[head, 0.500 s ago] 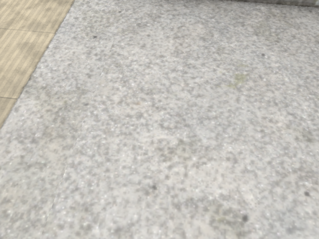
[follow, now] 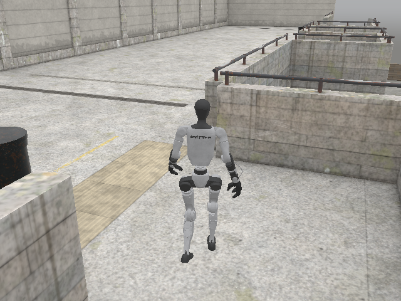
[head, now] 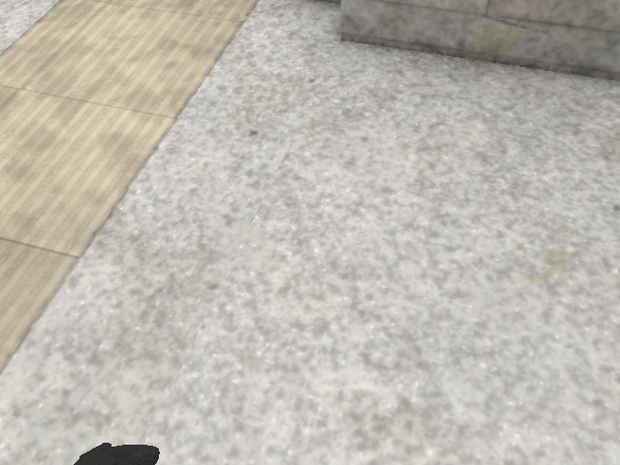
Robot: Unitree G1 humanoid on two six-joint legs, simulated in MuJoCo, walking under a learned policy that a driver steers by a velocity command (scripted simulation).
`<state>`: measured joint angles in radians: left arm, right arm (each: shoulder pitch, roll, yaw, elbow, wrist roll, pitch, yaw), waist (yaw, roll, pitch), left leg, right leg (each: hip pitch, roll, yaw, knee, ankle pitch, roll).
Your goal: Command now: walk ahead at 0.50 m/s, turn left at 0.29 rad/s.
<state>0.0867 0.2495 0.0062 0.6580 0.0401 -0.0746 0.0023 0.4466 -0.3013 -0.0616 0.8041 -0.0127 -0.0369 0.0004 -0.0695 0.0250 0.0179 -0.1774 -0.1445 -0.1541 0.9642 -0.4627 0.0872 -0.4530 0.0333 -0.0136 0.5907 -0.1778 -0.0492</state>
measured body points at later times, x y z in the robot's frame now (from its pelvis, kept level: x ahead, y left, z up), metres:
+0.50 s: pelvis +0.26 +0.02 +0.01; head +0.28 +0.03 +0.46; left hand +0.25 +0.29 -0.13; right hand +0.44 -0.22 -0.07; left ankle +0.33 +0.11 -0.72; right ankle +0.11 -0.09 -0.67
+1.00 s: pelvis +0.42 -0.03 +0.00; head +0.46 -0.07 +0.45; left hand +0.67 +0.14 -0.10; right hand +0.39 -0.31 -0.14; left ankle +0.39 +0.12 -0.64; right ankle +0.49 -0.12 -0.72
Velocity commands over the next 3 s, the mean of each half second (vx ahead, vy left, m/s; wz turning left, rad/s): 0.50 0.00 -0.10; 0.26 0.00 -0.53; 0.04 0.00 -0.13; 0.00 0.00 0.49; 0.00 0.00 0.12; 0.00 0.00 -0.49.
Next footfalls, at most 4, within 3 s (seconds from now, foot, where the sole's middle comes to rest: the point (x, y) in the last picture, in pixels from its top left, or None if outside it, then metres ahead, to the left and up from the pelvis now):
0.42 left None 0.37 0.11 -0.76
0.90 right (380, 438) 0.52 -0.13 -0.76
1.40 left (291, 435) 0.54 0.05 -0.76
1.76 right None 0.46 -0.14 -0.76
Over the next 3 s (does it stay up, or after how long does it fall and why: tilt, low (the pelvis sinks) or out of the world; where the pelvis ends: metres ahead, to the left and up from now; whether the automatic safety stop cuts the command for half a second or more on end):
stays up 0.41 -0.05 0.02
